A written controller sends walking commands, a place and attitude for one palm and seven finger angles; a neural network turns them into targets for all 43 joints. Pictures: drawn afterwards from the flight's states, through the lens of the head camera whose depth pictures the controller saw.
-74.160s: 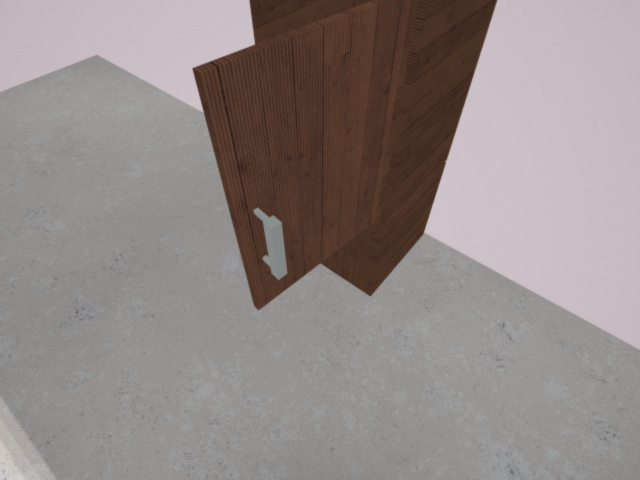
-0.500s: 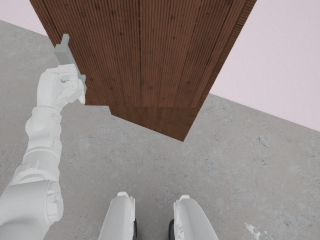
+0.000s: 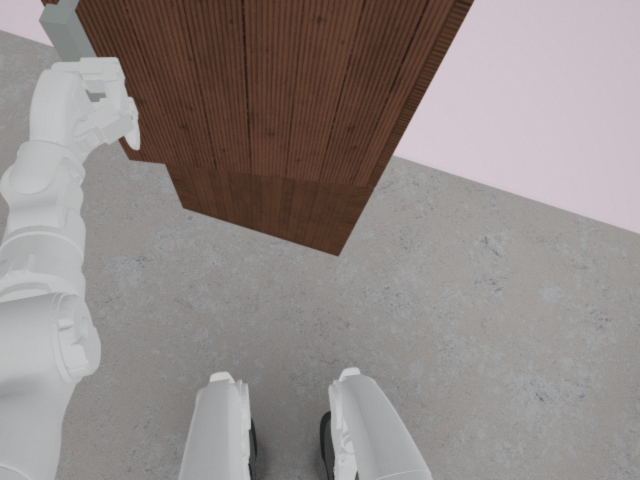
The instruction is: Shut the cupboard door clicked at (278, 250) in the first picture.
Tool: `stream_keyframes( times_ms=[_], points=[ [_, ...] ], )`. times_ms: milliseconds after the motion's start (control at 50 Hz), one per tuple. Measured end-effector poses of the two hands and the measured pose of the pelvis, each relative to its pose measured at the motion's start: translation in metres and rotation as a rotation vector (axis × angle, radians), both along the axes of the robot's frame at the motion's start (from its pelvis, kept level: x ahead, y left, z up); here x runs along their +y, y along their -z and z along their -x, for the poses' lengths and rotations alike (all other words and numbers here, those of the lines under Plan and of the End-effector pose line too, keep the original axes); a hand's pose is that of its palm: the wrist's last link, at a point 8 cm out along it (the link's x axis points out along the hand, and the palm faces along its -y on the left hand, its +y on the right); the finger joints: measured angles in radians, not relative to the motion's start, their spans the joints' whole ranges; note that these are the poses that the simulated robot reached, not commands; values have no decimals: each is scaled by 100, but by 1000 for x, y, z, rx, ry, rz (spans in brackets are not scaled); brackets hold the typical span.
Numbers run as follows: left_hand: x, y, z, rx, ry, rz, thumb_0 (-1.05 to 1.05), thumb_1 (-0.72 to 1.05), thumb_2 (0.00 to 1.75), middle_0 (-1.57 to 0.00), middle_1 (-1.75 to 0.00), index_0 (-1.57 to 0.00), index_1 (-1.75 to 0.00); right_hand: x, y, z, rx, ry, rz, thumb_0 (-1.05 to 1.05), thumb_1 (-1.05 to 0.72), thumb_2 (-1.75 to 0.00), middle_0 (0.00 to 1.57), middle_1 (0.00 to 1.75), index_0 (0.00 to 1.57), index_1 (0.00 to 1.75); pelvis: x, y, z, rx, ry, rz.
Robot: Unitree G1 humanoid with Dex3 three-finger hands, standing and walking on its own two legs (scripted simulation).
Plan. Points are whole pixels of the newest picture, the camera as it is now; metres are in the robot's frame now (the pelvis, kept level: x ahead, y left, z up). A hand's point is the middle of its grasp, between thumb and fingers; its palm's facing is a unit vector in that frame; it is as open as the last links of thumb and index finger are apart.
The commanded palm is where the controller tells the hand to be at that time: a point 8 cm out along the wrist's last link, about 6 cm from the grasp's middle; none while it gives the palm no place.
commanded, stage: push the door shut along its arc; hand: left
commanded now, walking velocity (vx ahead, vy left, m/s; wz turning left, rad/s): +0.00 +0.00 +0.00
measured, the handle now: (95, 64) +0.60 +0.23 +0.05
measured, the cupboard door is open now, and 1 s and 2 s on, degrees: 13 4 4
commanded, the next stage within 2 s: pull the fist back off the door in 0.72 s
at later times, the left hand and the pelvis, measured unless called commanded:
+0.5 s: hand (180, 74) +0.58 +0.13 +0.06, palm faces -0.27 -0.96 -0.01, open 3.1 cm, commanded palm +0.59 +0.16 +0.06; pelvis +0.00 +0.00 -0.02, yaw -2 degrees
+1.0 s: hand (182, 54) +0.62 +0.13 +0.05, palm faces +0.08 -0.99 +0.09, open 2.9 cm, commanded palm +0.60 +0.13 +0.06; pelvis +0.00 -0.01 -0.03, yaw -3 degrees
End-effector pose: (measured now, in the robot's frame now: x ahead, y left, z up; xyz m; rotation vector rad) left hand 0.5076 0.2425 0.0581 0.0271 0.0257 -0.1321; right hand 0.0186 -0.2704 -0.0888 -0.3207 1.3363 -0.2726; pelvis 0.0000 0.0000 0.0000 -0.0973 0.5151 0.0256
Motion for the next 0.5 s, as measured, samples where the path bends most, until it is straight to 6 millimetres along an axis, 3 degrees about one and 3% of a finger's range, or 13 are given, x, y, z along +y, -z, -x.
stream_keyframes(
  times_ms=[240, 500],
  points=[
    [-15, -5, -26, 15, 63, 0, 2, 90, 90, -130, -150, -129, -150, 4, 1, 7, 13, 12, -2, 1, -91, -90, 21, 30, 20, 30, -1, 4, -1, 20, 2, 9],
    [-53, -7, -66, 23, 137, 12, 2, 90, 90, -130, -150, -129, -150, 4, 10, 25, 29, 58, 5, 1, -91, -90, 21, 30, 20, 30, -4, 16, -1, 57, 25, 9]
  ],
)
